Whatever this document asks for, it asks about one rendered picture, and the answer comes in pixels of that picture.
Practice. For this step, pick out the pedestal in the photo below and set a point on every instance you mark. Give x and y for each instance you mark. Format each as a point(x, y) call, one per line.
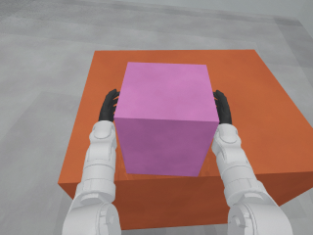
point(275, 136)

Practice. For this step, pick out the left robot hand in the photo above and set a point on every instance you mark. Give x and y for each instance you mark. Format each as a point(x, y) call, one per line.
point(108, 108)

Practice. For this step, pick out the left robot forearm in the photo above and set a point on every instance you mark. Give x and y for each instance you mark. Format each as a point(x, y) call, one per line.
point(97, 181)

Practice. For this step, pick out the right robot hand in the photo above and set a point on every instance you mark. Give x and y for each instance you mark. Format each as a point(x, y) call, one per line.
point(222, 107)

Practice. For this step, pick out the right robot upper arm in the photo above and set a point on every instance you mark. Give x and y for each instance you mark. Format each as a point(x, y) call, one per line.
point(247, 218)

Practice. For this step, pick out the left robot upper arm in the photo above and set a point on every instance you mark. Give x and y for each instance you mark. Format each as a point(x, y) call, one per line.
point(95, 219)

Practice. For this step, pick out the right robot forearm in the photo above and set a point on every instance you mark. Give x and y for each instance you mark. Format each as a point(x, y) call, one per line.
point(235, 170)

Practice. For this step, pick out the carton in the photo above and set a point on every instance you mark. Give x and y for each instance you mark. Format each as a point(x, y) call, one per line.
point(165, 118)

